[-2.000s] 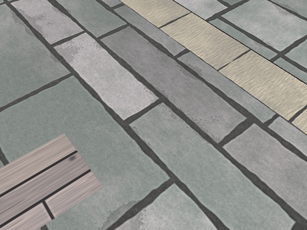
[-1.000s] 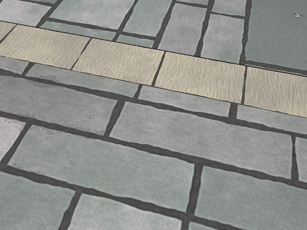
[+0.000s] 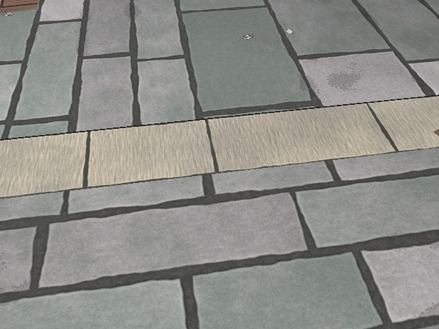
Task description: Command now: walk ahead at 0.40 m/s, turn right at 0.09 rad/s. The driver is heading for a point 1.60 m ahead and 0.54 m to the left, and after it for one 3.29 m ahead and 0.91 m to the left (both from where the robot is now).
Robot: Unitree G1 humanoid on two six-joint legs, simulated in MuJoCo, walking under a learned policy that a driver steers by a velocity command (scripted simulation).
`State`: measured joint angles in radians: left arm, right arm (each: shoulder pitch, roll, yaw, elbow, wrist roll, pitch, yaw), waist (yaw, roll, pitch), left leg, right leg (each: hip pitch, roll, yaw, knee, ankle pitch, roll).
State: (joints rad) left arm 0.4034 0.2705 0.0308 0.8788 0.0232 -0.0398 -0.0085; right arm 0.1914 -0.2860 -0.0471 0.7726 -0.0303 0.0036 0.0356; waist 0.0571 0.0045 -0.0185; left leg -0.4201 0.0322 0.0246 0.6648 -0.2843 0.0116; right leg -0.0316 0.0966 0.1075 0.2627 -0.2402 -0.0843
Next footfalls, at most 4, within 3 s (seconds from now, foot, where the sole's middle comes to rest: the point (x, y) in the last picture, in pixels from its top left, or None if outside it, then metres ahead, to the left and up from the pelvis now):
0.08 left None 0.12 0.12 -0.78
0.58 right None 0.46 -0.03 -0.78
1.14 left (197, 268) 0.73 0.14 -0.78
1.66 right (213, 187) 1.09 0.12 -0.78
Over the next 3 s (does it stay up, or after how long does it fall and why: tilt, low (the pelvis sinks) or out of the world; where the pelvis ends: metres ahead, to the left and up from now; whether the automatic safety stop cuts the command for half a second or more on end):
stays up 1.10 0.27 -0.01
